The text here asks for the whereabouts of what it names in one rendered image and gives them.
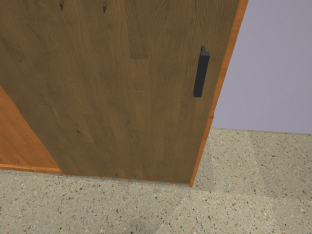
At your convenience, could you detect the wardrobe door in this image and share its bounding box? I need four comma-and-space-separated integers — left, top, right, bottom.
0, 0, 240, 184
0, 85, 59, 169

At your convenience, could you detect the handle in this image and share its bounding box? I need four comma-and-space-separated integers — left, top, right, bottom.
193, 46, 210, 98

